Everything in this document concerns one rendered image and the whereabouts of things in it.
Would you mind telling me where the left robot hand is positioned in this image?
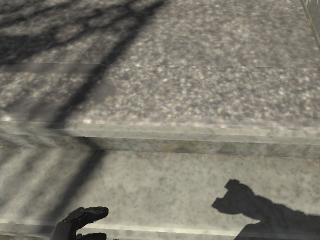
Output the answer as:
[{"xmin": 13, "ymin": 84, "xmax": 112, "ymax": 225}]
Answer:
[{"xmin": 50, "ymin": 206, "xmax": 119, "ymax": 240}]

